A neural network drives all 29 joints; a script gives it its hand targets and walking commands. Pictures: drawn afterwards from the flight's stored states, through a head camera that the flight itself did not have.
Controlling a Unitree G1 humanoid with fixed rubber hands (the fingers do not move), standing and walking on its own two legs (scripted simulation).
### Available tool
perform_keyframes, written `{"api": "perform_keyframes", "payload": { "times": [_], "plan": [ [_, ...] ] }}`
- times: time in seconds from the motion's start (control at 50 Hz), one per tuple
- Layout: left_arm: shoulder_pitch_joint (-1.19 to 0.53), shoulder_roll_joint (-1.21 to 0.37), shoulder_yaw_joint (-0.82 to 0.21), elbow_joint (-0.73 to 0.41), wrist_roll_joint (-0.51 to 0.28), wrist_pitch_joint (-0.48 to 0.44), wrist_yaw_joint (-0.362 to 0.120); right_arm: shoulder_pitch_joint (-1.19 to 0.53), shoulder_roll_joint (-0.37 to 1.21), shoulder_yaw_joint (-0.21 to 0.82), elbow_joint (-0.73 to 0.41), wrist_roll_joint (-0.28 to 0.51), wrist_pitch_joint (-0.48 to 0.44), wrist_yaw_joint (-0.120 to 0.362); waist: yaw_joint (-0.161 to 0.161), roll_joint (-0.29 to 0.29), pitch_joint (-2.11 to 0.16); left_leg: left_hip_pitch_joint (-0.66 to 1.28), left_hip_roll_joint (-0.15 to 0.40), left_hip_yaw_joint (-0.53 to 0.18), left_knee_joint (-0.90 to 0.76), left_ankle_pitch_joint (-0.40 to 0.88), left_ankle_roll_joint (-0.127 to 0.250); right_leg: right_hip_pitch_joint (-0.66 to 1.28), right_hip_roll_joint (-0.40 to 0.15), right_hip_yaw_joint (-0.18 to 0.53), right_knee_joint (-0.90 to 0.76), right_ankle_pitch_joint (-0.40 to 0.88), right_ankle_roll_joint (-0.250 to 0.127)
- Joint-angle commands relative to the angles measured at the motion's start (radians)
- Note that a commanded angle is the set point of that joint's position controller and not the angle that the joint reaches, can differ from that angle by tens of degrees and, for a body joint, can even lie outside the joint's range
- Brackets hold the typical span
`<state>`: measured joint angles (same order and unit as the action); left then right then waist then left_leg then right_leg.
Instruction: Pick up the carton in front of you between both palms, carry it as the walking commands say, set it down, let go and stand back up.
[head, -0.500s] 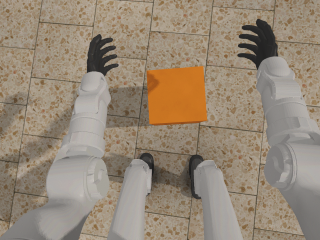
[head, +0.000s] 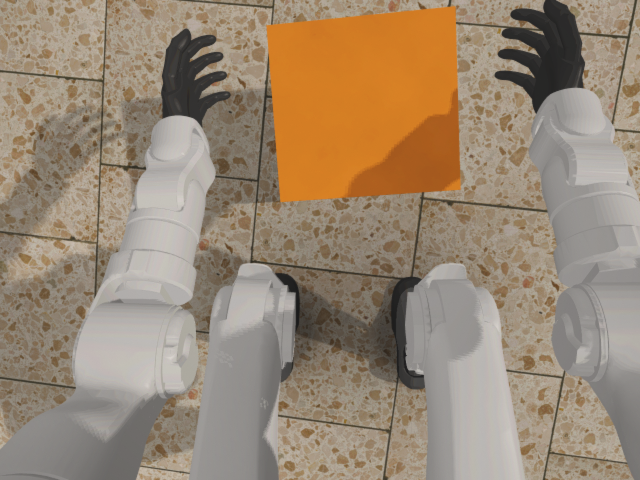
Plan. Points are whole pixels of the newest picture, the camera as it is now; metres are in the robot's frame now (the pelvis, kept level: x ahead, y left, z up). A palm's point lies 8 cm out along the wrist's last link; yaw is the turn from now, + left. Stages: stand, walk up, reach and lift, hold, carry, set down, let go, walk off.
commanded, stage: reach and lift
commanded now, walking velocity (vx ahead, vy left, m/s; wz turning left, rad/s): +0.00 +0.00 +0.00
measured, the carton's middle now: (359, 127) +0.49 -0.02 -0.31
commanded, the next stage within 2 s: none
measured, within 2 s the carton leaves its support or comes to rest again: leaves its support in 1.08 s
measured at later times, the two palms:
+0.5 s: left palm (214, 114) +0.50 +0.17 -0.24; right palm (497, 106) +0.50 -0.20 -0.25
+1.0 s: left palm (238, 107) +0.51 +0.13 -0.23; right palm (476, 103) +0.51 -0.17 -0.24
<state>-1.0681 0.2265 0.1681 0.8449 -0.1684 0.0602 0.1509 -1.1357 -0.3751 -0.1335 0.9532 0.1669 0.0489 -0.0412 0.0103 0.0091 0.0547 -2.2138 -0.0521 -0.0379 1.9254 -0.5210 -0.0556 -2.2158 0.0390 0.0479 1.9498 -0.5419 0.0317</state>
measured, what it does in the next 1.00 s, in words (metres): lowers itself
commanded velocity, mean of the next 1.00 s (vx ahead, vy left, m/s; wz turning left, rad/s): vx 0.00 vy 0.00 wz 0.00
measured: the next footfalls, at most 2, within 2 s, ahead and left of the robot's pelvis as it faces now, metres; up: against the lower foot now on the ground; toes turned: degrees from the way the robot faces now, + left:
none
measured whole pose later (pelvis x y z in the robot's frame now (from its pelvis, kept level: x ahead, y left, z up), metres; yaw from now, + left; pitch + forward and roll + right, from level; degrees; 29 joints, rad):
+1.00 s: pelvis -0.02 +0.00 -0.06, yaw +0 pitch +39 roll +1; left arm -1.40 0.22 0.13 1.20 -0.20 -0.02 0.21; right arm -1.42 -0.30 -0.02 1.24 0.20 0.00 -0.13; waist 0.00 0.03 0.28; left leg -2.30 -0.07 -0.04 2.14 -0.52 -0.06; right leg -2.30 0.04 0.05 2.16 -0.54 0.04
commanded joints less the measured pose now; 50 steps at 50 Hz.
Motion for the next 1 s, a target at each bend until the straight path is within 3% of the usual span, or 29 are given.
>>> {"api": "perform_keyframes", "payload": {
  "times": [0.0,0.16,0.24,0.3,0.4,0.54,0.76,0.82,0.9,0.98],
  "plan": [
    [-0.266,0.100,0.009,-0.033,-0.004,-0.013,0.002,-0.287,-0.124,-0.003,-0.019,0.011,-0.014,-0.002,-0.002,-0.038,-1.002,0.553,0.004,0.100,-0.096,0.168,-0.009,0.525,-0.016,-0.074,-0.142,0.181,0.003],
    [-0.417,0.146,-0.012,0.130,-0.034,-0.053,-0.002,-0.446,-0.159,0.049,0.133,0.042,-0.054,-0.024,0.001,-0.039,-0.902,0.490,0.025,0.086,0.021,0.145,-0.005,0.467,-0.040,-0.051,-0.030,0.140,-0.002],
    [-0.448,0.139,-0.068,0.127,-0.098,-0.078,0.005,-0.482,-0.184,0.079,0.106,0.066,-0.078,-0.040,-0.022,-0.043,-1.013,0.554,0.023,0.088,0.072,0.226,-0.006,0.536,-0.043,-0.056,0.018,0.220,-0.003],
    [-0.442,0.129,-0.105,0.176,-0.135,-0.083,-0.009,-0.470,-0.156,0.095,0.083,0.072,-0.084,-0.049,-0.046,-0.063,-0.961,0.478,0.016,0.088,0.094,0.235,-0.006,0.547,-0.041,-0.052,0.036,0.271,-0.001],
    [-0.389,0.142,-0.106,0.149,-0.134,-0.097,-0.014,-0.401,-0.111,0.101,0.036,0.075,-0.085,-0.062,-0.031,-0.061,-1.029,0.481,0.004,0.099,0.120,0.304,-0.003,0.634,-0.025,-0.053,0.061,0.366,0.004],
    [-0.361,0.124,-0.086,0.189,-0.099,-0.101,-0.005,-0.364,-0.072,0.094,0.081,0.065,-0.083,-0.056,-0.016,-0.040,-0.890,0.428,0.002,0.086,0.095,0.252,-0.001,0.504,-0.020,-0.051,0.049,0.284,0.002],
    [-0.472,-0.032,-0.161,0.189,-0.116,-0.110,0.008,-0.461,0.035,0.138,0.113,0.065,-0.103,-0.060,-0.049,-0.013,-0.877,0.482,-0.025,0.074,0.062,0.214,-0.004,0.453,-0.010,-0.058,0.017,0.214,-0.010],
    [-0.479,-0.080,-0.138,0.235,-0.074,-0.116,0.015,-0.492,0.114,0.166,0.136,0.061,-0.106,-0.057,-0.018,-0.027,-0.847,0.486,-0.035,0.073,0.056,0.208,0.002,0.440,0.000,-0.058,0.011,0.196,-0.002],
    [-0.745,-0.586,-0.259,0.217,-0.051,-0.095,-0.095,-0.738,0.628,0.295,0.098,0.057,-0.087,0.042,-0.017,-0.025,-0.867,0.445,-0.070,0.081,0.079,0.223,0.016,0.439,0.042,-0.059,0.031,0.226,-0.010],
    [-0.808,-0.811,-0.231,0.170,0.009,-0.054,-0.175,-0.823,0.860,0.279,0.030,0.017,-0.050,0.116,-0.019,-0.026,-0.866,0.430,-0.097,0.106,0.098,0.208,0.022,0.410,0.070,-0.085,0.049,0.207,-0.009]
  ]
}}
